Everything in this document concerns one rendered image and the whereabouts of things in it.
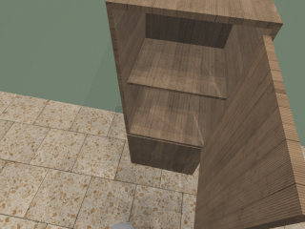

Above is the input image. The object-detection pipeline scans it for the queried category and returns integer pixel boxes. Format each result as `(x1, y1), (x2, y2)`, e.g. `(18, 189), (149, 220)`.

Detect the cupboard door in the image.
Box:
(193, 35), (305, 229)

